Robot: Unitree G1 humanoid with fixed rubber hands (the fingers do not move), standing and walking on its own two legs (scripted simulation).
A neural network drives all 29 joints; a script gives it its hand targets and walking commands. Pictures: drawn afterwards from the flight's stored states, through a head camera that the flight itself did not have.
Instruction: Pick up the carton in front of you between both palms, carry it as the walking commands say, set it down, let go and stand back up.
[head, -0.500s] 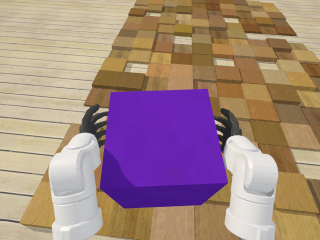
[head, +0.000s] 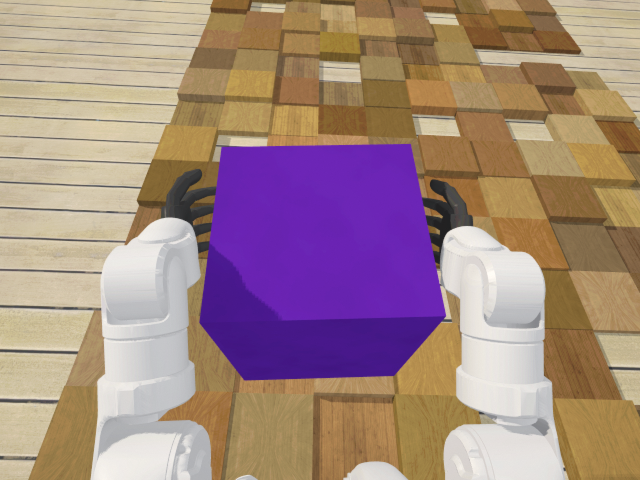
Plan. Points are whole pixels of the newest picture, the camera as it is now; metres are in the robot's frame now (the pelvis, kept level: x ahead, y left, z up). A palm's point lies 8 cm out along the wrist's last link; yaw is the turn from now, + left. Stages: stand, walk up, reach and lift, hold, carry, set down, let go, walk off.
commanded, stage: carry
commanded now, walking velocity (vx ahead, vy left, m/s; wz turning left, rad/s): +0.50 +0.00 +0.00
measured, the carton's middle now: (318, 275) +0.35 -0.03 +0.05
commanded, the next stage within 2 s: none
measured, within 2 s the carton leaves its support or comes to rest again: neither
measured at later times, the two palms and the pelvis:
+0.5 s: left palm (164, 54) +0.70 +0.17 +0.15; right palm (354, 36) +0.74 -0.13 +0.15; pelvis +0.33 -0.02 +0.03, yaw +1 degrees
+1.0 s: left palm (197, 1) +1.00 +0.15 +0.10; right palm (340, 0) +1.00 -0.14 +0.10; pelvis +0.72 +0.00 +0.01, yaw +1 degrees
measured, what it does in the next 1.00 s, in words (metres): walks ahead: right foot, then left foot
